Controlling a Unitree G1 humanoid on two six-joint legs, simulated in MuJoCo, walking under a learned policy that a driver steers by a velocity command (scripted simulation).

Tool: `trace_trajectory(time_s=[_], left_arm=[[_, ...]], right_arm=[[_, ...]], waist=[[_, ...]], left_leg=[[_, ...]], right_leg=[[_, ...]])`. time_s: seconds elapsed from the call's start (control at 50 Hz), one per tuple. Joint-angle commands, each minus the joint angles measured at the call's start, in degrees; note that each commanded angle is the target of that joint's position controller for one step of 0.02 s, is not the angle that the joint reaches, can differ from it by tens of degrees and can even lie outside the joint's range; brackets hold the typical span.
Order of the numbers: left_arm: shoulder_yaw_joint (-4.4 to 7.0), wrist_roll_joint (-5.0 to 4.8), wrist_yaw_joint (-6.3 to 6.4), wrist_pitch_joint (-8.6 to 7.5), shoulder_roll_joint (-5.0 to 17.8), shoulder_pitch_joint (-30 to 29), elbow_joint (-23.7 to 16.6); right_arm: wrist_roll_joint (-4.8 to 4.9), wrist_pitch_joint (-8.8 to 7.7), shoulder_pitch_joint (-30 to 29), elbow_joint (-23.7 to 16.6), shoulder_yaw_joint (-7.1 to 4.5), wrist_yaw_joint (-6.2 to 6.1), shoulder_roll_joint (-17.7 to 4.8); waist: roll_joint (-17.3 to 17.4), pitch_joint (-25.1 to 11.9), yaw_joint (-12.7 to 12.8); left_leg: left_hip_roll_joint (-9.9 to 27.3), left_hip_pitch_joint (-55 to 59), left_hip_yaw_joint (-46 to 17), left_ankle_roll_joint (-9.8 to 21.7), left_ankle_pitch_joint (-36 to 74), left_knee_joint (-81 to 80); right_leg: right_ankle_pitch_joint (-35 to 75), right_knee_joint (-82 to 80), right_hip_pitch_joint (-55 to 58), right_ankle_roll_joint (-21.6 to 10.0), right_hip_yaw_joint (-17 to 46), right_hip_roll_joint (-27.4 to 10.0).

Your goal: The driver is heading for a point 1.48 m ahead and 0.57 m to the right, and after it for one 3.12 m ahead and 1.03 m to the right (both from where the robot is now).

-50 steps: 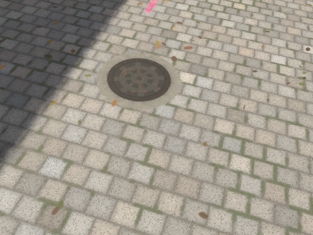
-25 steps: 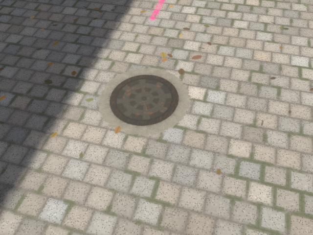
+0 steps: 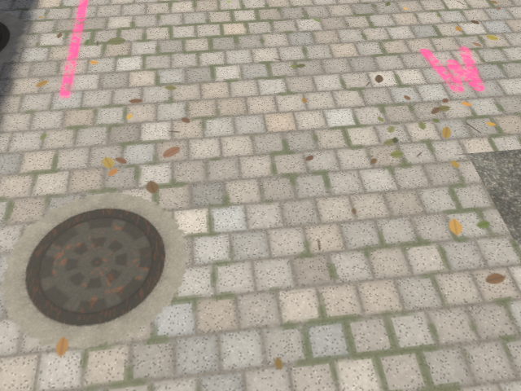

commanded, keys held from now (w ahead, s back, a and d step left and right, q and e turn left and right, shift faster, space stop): w+e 0.04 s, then e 0.78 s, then no key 0.18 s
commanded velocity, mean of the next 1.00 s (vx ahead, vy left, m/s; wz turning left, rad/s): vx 0.14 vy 0.00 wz -0.56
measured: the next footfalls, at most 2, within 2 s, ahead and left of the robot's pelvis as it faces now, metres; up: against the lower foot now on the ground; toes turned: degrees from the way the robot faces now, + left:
right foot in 0.22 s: +0.28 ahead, -0.15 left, +0.00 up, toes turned -9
left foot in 0.68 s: +0.36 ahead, +0.05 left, +0.00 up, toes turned -30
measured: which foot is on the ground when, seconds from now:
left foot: down 0.00-0.22, up 0.24-0.66, down 0.68-1.00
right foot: up 0.00-0.20, down 0.22-0.68, up 0.70-1.00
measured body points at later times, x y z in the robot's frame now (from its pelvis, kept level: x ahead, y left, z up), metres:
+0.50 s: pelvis +0.20 -0.05 -0.01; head +0.25 -0.08 +0.44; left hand +0.42 +0.18 -0.09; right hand +0.29 -0.37 -0.11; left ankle +0.31 +0.10 -0.69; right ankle +0.24 -0.14 -0.74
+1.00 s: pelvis +0.25 -0.03 +0.00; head +0.28 -0.05 +0.44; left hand +0.54 +0.11 -0.10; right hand +0.21 -0.34 -0.11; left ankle +0.33 +0.07 -0.74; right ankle +0.17 -0.15 -0.71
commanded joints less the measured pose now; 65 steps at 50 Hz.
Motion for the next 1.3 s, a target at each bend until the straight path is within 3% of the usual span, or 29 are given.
trace_trajectory(time_s=[0.02, 0.14, 0.2, 0.22, 0.24, 0.26, 0.28, 0.3, 0.34, 0.4, 0.54, 0.64, 0.66, 0.68, 0.7, 0.72, 0.74, 0.76, 0.8, 0.84, 0.92, 0.98, 1.04, 1.06, 1.08, 1.1, 1.14, 1.18, 1.3], left_arm=[[-0.40, 0.04, -1.05, -0.99, 0.65, -1.50, -3.93], [0.39, 0.70, -3.15, -1.27, 2.21, -7.66, -7.71], [3.97, 1.07, -2.23, -0.53, 8.47, 8.60, -4.21], [4.88, 0.80, -0.65, 0.12, 13.47, 11.58, -4.08], [4.17, 2.22, -0.40, -0.17, 16.56, 7.35, -7.78], [3.73, 2.02, -1.20, -0.24, 13.42, 6.91, -8.87], [3.19, 1.52, -1.42, -0.54, 10.90, 4.22, -8.42], [2.72, 0.54, -1.14, -0.56, 8.74, 1.57, -7.94], [1.97, 0.94, -0.41, 0.04, 7.07, -2.12, -8.50], [2.45, 2.05, 0.48, 0.14, 8.07, -2.63, -7.94], [2.70, 1.06, 2.18, 2.36, 8.37, -2.79, -7.37], [2.54, 0.44, 1.96, 3.10, 7.49, -2.45, -7.20], [2.31, -0.03, 2.07, 3.32, 6.77, -2.65, -7.22], [1.58, 0.26, 2.05, 3.37, 4.29, -0.31, -7.27], [1.36, 0.11, 1.91, 3.05, 3.11, 2.48, -8.39], [2.85, 1.10, 1.84, 2.37, 8.53, 1.94, -7.88], [3.89, 0.53, 1.75, 2.51, 10.81, 2.13, -6.69], [4.02, 0.24, 1.99, 3.23, 9.95, 2.94, -5.30], [3.27, 0.23, 2.05, 4.38, 6.83, 2.95, -4.93], [2.37, -0.12, 1.86, 4.41, 4.37, 0.05, -6.27], [0.95, 0.62, 1.30, 3.87, 1.88, -2.90, -7.71], [1.04, 0.62, 0.88, 3.90, 2.80, -2.16, -7.09], [1.15, 0.95, 0.53, 3.75, 2.76, 1.79, -4.79], [1.41, 1.24, 0.91, 3.76, 4.96, 2.41, -5.13], [2.00, 1.86, 1.77, 4.12, 9.53, 1.56, -6.31], [0.94, 3.28, 1.22, 3.23, 5.98, 0.59, -5.91], [0.15, 3.41, 0.87, 1.47, 3.44, -2.47, -4.66], [0.09, 2.36, 0.99, 0.68, 3.95, -4.64, -3.85], [-0.69, 1.88, 1.15, 1.33, 1.62, -5.81, -1.02]], right_arm=[[0.25, -0.93, -5.47, -3.82, -1.87, -0.30, -8.78], [1.94, 1.31, -3.29, -1.72, -2.76, -1.23, -12.67], [2.91, 2.10, -3.96, -2.51, -2.55, -1.75, -11.95], [-0.28, 1.93, -0.20, -3.93, -0.80, -1.35, -6.67], [-1.88, 1.30, 5.65, -4.95, 0.73, -0.59, -4.01], [0.02, 1.01, 3.36, -4.57, -0.35, -0.02, -10.48], [1.68, 1.12, -2.58, -6.11, -0.50, -0.12, -11.41], [1.17, 1.68, -4.34, -5.88, -0.34, -0.96, -10.25], [0.33, 3.40, -4.33, -5.40, -0.55, -1.89, -10.37], [-0.57, 3.93, -3.04, -4.85, 0.10, -2.30, -7.78], [0.14, 4.91, -9.93, -6.99, 0.52, -2.08, -6.79], [0.51, 3.41, -9.22, -7.48, -0.16, -1.11, -7.23], [0.36, 3.14, -7.36, -6.91, -0.59, -1.00, -7.78], [-0.54, 3.26, -6.26, -7.18, -1.50, -1.27, -11.27], [-1.92, 4.19, -8.51, -7.28, -2.53, -1.55, -15.86], [-2.33, 4.16, -7.99, -7.86, -2.16, -1.51, -12.73], [-1.88, 4.17, -9.64, -8.68, -1.30, -1.78, -9.83], [-1.10, 4.36, -11.77, -9.00, -0.93, -1.94, -8.19], [-0.02, 4.79, -12.52, -9.10, -0.49, -2.36, -7.13], [-0.46, 5.45, -10.78, -8.52, -0.71, -2.60, -7.57], [-0.09, 6.22, -9.60, -7.54, -1.59, -2.17, -9.94], [0.95, 6.28, -9.19, -6.60, -1.85, -1.43, -11.06], [2.32, 6.06, -8.32, -4.84, -1.01, -1.21, -9.51], [1.09, 5.48, -5.77, -4.09, -0.12, -0.88, -7.14], [-2.04, 4.66, -4.37, -5.16, 1.39, -0.09, -3.21], [-1.05, 4.78, -9.53, -6.32, 0.85, -0.80, -5.25], [0.34, 5.56, -10.54, -5.21, -0.27, -1.44, -7.87], [-0.07, 6.49, -8.05, -3.51, -0.70, -1.93, -7.85], [0.61, 6.13, -6.77, -1.92, 0.62, -1.46, -4.34]], waist=[[6.18, 0.92, 1.25], [7.50, 0.48, 0.75], [5.92, -8.90, 9.94], [-7.01, -13.87, 8.25], [-15.10, -24.08, 3.04], [-5.57, -30.97, 7.36], [-1.98, -22.87, 7.04], [2.36, -14.96, 5.25], [0.93, -9.23, 2.14], [-0.38, -10.29, 1.02], [-3.90, -9.34, 3.04], [-6.34, -8.58, 2.48], [-5.72, -8.33, 1.39], [0.99, -9.91, 2.54], [18.03, -6.67, 6.16], [17.69, -6.99, 3.79], [12.81, -6.59, 4.07], [10.27, -5.49, 4.85], [10.28, -4.25, 4.34], [11.82, -4.01, 2.65], [14.21, -6.82, 0.97], [15.23, -7.14, 0.77], [12.73, -6.20, 3.40], [7.12, -8.55, 2.60], [-9.30, -10.30, 0.01], [-10.19, -9.55, 3.85], [-7.01, -5.74, 3.47], [-6.32, -4.35, 2.58], [-4.44, -5.65, 2.42]], left_leg=[[15.10, -0.61, -5.33, 8.86, 15.33, -8.31], [15.85, 5.29, 1.40, 5.03, 36.71, 1.01], [12.05, 0.20, 4.19, 0.70, 41.74, 26.19], [7.14, -15.36, 4.40, -2.83, 2.59, 45.44], [-1.83, -29.42, -5.12, -5.94, -30.42, 64.27], [0.33, -31.79, -13.81, -5.72, -26.54, 68.29], [2.36, -35.13, -12.55, -4.76, -20.63, 65.68], [4.79, -35.58, -12.03, -4.72, -16.57, 60.31], [6.01, -28.89, -11.56, -5.04, -12.91, 53.37], [4.01, -24.01, -10.28, -6.38, -10.28, 46.05], [1.28, -21.73, -12.59, -6.85, -3.13, 30.64], [-0.08, -14.64, -12.40, -4.38, -2.68, 14.39], [1.27, -9.85, -12.15, -3.16, 3.31, 6.83], [10.95, -3.06, -19.34, 0.38, 7.23, 3.94], [21.88, -0.48, -32.25, 9.22, 19.81, 2.04], [26.52, -2.20, -37.26, 14.63, 22.80, 1.51], [23.81, -2.98, -31.75, 13.49, 22.14, 2.69], [19.74, -3.34, -25.82, 10.71, 20.38, 3.65], [16.61, -2.87, -19.42, 9.20, 21.30, 3.88], [14.78, -1.77, -15.55, 9.64, 21.65, 3.02], [16.26, 0.32, -13.58, 11.06, 24.71, 4.22], [17.38, -0.36, -14.15, 11.36, 24.45, 5.18], [15.04, -5.47, -12.22, 6.93, 18.19, 8.96], [12.42, -10.85, -9.73, 2.18, 9.41, 12.86], [6.44, -19.65, -3.89, -3.51, -12.79, 22.34], [5.61, -19.70, -6.82, -5.29, -21.80, 26.11], [6.07, -20.35, -8.40, -6.16, -19.67, 32.04], [6.25, -19.45, -9.21, -7.20, -16.30, 33.90], [4.82, -9.88, -6.94, -6.75, -7.04, 16.96]], right_leg=[[9.55, -8.69, 0.09, -0.22, 0.30, -1.45], [7.98, -21.68, 7.38, -3.36, -6.13, 3.06], [12.48, -28.67, 30.38, -8.23, -7.48, 8.77], [35.77, -26.48, 46.21, -12.45, 7.51, -2.71], [51.71, -27.62, 57.66, -25.37, 34.38, -16.64], [39.48, -32.58, 57.94, -27.30, 35.01, -17.05], [27.55, -34.65, 51.01, -24.14, 28.85, -13.37], [22.10, -35.59, 42.25, -20.11, 23.04, -9.51], [22.21, -37.74, 28.20, -17.36, 17.31, -5.59], [30.65, -37.57, 22.53, -17.42, 14.20, -3.64], [5.43, -37.88, 20.98, -14.10, 19.22, -0.91], [9.75, -32.77, 24.88, -12.04, 24.95, -0.16], [7.96, -30.51, 23.57, -10.11, 24.34, 1.68], [-4.66, -22.89, 18.87, -6.92, 20.14, 5.31], [-22.78, -12.58, 6.73, -3.04, 7.57, 15.11], [-26.27, 1.15, 3.83, -0.06, 5.66, 12.10], [-22.45, 6.98, 4.04, 1.05, 5.97, 10.23], [-19.26, 9.46, 3.98, 2.22, 5.01, 9.44], [-14.97, 12.48, 2.72, 3.93, 3.30, 8.62], [-12.88, 7.65, 3.42, 4.70, 0.26, 7.95], [-15.02, -6.89, 11.43, 4.36, -1.80, 6.10], [-13.06, -17.09, 17.73, 3.05, -3.81, 6.40], [2.92, -38.29, 30.22, -0.95, -4.86, 7.34], [12.22, -38.62, 38.75, -2.80, 2.21, 1.87], [31.26, -35.36, 43.92, -8.44, 15.03, -10.49], [24.58, -37.61, 34.92, -16.21, 17.64, -13.94], [16.94, -39.31, 32.27, -14.64, 13.73, -9.30], [20.76, -38.43, 30.70, -13.12, 10.91, -7.53], [20.80, -35.49, 30.37, -12.59, 8.56, -4.92]])
Keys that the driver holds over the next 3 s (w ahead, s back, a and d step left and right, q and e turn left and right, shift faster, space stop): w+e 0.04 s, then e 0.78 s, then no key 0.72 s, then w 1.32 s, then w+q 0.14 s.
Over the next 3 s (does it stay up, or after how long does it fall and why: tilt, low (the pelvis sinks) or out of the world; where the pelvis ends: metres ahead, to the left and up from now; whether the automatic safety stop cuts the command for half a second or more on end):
stays up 0.77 -0.44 0.00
